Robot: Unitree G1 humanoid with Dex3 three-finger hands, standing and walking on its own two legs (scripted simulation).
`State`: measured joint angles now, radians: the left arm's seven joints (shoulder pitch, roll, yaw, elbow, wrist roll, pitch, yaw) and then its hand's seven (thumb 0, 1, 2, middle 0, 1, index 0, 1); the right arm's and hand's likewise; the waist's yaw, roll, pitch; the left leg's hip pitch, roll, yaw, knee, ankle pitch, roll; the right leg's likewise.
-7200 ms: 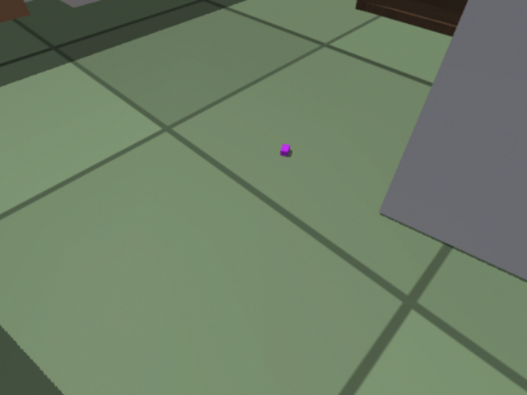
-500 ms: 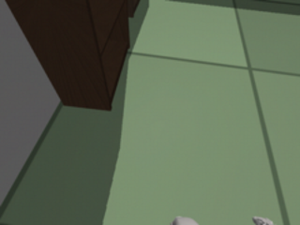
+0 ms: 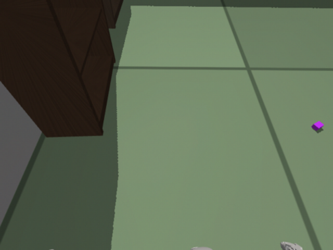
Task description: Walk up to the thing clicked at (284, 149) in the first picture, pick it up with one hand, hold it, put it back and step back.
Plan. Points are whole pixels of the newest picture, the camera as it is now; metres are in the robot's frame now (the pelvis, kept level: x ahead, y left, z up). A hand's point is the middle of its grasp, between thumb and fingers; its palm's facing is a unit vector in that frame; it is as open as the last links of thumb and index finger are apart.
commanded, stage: walk up
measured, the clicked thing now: (317, 125) +0.98 -1.15 -0.74
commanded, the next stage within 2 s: stand in 1.22 s
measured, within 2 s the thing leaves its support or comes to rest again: neither
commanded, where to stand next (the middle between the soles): +0.04 +0.00 m, yaw -6 degrees
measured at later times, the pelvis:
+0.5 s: pelvis -0.01 -0.01 +0.01, yaw -5 degrees
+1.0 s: pelvis -0.02 +0.01 +0.03, yaw -8 degrees
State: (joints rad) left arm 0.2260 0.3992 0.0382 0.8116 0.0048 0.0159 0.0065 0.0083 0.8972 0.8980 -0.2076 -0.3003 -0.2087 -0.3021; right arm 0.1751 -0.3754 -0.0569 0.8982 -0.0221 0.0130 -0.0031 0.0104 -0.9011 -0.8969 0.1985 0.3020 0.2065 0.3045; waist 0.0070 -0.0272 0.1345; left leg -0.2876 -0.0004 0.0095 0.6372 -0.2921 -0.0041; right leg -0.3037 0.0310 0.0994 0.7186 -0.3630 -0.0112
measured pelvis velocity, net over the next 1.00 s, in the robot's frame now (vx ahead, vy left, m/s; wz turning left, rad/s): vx -0.02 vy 0.01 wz -0.14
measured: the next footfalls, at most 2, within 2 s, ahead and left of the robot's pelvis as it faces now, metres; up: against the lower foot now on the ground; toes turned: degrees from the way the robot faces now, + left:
right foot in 0.26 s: +0.02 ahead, -0.14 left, +0.00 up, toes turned -3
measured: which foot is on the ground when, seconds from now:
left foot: down 0.00-1.00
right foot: down 0.00-0.00, up 0.02-0.24, down 0.26-1.00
